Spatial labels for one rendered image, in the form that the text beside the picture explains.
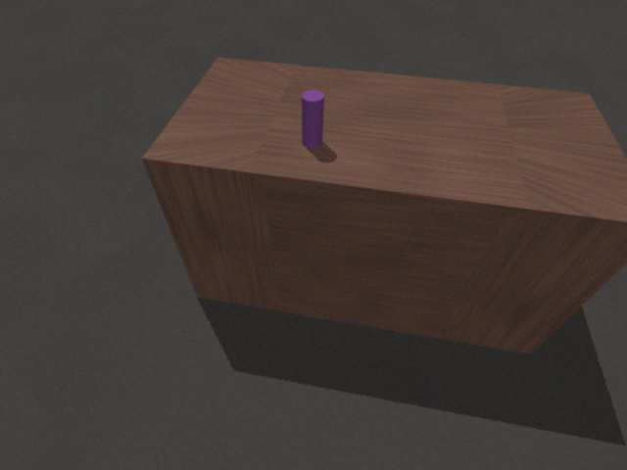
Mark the can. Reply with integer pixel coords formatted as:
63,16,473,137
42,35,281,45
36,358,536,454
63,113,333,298
302,90,324,149

